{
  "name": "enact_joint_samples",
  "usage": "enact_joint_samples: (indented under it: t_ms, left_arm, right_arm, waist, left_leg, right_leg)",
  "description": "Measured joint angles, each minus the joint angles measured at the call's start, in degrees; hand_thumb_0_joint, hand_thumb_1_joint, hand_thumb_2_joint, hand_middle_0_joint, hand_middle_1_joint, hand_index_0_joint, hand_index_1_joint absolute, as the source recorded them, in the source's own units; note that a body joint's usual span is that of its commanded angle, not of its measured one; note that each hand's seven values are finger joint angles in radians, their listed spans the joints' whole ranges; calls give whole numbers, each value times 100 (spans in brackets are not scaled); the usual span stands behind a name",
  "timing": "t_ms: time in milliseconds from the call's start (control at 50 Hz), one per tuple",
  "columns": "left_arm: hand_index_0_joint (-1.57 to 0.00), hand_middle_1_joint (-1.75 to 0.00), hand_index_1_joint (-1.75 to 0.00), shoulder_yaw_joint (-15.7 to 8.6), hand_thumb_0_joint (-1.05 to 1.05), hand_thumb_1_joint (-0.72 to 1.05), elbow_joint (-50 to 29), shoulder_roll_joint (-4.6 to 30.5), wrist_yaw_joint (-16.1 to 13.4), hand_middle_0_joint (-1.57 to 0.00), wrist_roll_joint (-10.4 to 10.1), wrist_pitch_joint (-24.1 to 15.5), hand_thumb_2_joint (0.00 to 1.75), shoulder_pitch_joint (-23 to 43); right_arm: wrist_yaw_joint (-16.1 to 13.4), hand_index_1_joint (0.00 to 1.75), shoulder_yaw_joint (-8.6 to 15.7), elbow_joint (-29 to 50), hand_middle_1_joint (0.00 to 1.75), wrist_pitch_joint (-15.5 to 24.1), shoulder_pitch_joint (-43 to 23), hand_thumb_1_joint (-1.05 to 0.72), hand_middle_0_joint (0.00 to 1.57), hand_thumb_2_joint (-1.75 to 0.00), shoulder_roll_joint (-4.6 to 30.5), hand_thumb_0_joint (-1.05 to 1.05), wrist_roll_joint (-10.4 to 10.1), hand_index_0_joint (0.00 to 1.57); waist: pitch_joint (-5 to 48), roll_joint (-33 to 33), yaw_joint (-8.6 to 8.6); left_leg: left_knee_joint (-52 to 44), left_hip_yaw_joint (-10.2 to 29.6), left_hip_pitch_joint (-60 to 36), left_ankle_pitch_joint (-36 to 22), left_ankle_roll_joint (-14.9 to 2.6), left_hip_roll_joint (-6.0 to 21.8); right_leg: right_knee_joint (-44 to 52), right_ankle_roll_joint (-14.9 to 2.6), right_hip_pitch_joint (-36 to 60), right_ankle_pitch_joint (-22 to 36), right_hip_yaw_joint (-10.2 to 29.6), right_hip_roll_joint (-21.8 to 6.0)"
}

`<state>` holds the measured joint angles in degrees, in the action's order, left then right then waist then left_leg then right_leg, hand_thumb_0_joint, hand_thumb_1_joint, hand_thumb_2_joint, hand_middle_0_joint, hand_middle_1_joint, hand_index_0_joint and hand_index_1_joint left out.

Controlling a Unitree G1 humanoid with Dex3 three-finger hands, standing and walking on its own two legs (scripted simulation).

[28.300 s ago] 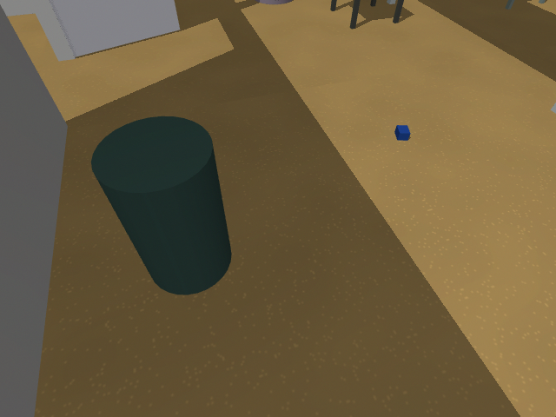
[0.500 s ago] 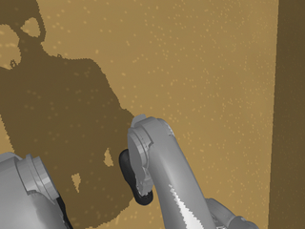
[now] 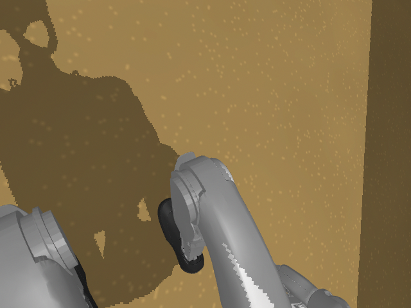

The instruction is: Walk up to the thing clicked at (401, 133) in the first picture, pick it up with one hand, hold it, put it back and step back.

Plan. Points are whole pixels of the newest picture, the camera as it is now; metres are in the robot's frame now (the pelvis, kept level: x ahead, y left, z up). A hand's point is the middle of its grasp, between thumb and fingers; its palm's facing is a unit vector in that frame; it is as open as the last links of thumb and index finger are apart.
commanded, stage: open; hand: left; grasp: from above
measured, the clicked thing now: out of the picture +0.40 +0.41 -0.29
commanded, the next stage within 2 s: withdraw in 0.22 s
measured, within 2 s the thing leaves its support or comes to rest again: neither
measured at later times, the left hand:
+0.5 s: hand out of the picture +0.39 +0.40 -0.24, palm faces -0.21 -0.38 -0.90, open 14.3 cm
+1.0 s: hand out of the picture +0.37 +0.41 -0.08, palm faces -0.51 -0.22 -0.83, open 14.0 cm
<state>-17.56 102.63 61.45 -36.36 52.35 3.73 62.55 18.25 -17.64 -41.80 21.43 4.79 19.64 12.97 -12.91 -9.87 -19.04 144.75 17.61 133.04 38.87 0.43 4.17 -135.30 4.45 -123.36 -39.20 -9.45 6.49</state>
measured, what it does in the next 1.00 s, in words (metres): stands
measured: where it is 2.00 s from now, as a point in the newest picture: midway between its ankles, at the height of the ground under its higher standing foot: (137, 273)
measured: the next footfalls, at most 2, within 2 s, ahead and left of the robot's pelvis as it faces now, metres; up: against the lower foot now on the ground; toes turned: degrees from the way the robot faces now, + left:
none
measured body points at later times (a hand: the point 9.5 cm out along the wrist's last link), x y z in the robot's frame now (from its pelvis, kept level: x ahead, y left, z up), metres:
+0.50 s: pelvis +0.00 +0.00 +0.00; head +0.27 +0.14 +0.33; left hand +0.40 +0.42 -0.19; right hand +0.06 -0.24 -0.05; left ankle +0.07 +0.14 -0.28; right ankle +0.12 -0.12 -0.28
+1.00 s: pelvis -0.01 -0.01 +0.04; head +0.20 +0.09 +0.42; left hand +0.40 +0.42 -0.03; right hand +0.17 -0.26 -0.06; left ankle +0.07 +0.13 -0.28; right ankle +0.12 -0.13 -0.28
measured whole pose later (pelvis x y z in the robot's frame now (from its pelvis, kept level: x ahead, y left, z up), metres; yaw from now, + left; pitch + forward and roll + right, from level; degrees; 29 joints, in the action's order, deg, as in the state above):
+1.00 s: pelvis -0.01 -0.01 +0.04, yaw +6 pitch +28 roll -9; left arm -4.6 65.3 50.9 0.8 58.8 -11.0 46.8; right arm 9.3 -6.2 -37.9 7.1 3.2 18.4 5.8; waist -0.8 -1.3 -9.1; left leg 134.8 10.9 128.2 35.9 0.4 3.8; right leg -130.4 3.0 -120.8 -38.7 -5.0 3.7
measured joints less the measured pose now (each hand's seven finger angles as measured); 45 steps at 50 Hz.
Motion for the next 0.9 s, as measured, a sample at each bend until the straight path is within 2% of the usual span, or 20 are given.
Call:
enact_joint_samples:
  t_ms: [400, 480, 560, 600, 640, 700, 780, 840, 900]
  left_arm:
    - [-5, -93, -96, -80, 0, -57, 20, 62, -23, -8, -7, 43, 102, -25]
    - [-7, -95, -96, -75, 0, -53, -199, -22, 26, -8, 38, -9, 99, -146]
    - [-8, -97, -96, -156, 0, -51, -1007, -346, 224, -7, 97, -49, 97, -493]
    - [-9, -97, -96, -140, 0, -50, -1755, -619, 410, -7, 124, -61, 96, -834]
    - [-9, -97, -95, 55, 0, -49, -2478, -901, 645, -8, 147, -64, 96, -1225]
    - [-9, -97, -95, 489, 0, -48, -3100, -1199, 1135, -7, 206, 19, 96, -1638]
    - [-9, -97, -95, 1142, 0, -48, -3529, -1432, 2020, -7, 176, 217, 95, -1851]
    - [-9, -97, -95, 1432, 0, -48, -3702, -1481, 2666, -7, 259, -7, 96, -1832]
    - [-9, -98, -96, 1520, 0, -48, -3725, -1406, 3184, -7, 360, -454, 96, -1720]
  right_arm:
    - [-9, 30, -43, 43, 30, -15, 10, -90, 20, -89, 40, 0, 18, 20]
    - [-6, 30, 7, 11, 30, -21, 51, -90, 20, -89, 22, 0, 7, 20]
    - [13, 30, 142, -60, 30, -114, 168, -90, 20, -89, -29, 0, -41, 20]
    - [37, 30, 268, -102, 30, -207, 257, -90, 20, -89, -70, 0, -119, 20]
    - [53, 30, 447, -155, 30, -342, 342, -90, 20, -89, -115, 0, -258, 20]
    - [47, 30, 785, -207, 30, -596, 359, -90, 20, -89, -175, 0, -459, 20]
    - [-83, 30, 1153, -104, 30, -895, 192, -90, 20, -89, -212, 1, -644, 20]
    - [-241, 30, 1262, 79, 30, -1042, 24, -90, 20, -89, -206, 1, -716, 20]
    - [-456, 30, 1251, 269, 30, -1192, -98, -90, 20, -89, -182, 0, -733, 20]
  waist:
    - [-33, -25, -48]
    - [-6, 5, 6]
    - [173, 126, 164]
    - [395, 253, 290]
    - [726, 438, 427]
    - [1207, 741, 626]
    - [1482, 993, 865]
    - [1445, 1048, 982]
    - [1361, 1013, 1024]
  left_leg:
    - [-49, 19, -45, -23, -5, 1]
    - [-51, 27, -43, -25, 6, -7]
    - [-81, 11, -29, -7, 30, -24]
    - [-113, -9, 3, 13, 51, -39]
    - [-158, -55, 55, 40, 68, -61]
    - [-264, -197, 78, 64, 55, -81]
    - [-514, -466, -124, 29, -13, -35]
    - [-747, -625, -346, -67, -40, -5]
    - [-926, -702, -491, -177, -37, 1]
  right_leg:
    - [71, 7, 60, 33, -25, -4]
    - [74, -23, 62, 32, -35, -11]
    - [76, -60, 42, -6, -31, -40]
    - [82, -94, 6, -46, -23, -68]
    - [82, -141, -49, -107, 2, -110]
    - [95, -155, -83, -206, 100, -178]
    - [205, -86, 38, -224, 307, -221]
    - [341, -69, 184, -146, 425, -241]
    - [450, -95, 272, -50, 476, -260]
